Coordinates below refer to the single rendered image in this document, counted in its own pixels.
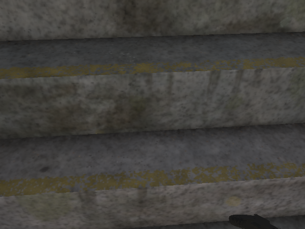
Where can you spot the right robot hand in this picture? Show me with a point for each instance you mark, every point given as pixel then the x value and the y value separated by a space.
pixel 250 222

